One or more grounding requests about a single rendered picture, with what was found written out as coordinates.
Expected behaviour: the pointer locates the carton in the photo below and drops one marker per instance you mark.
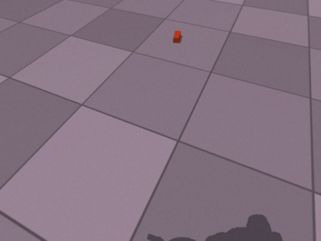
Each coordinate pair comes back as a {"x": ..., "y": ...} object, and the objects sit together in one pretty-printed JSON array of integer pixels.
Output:
[{"x": 176, "y": 38}]

